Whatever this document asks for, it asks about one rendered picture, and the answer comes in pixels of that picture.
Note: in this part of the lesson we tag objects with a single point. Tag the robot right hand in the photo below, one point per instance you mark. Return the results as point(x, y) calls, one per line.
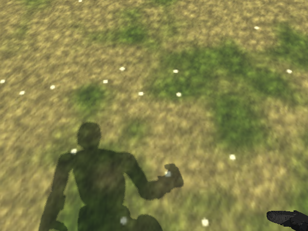
point(296, 220)

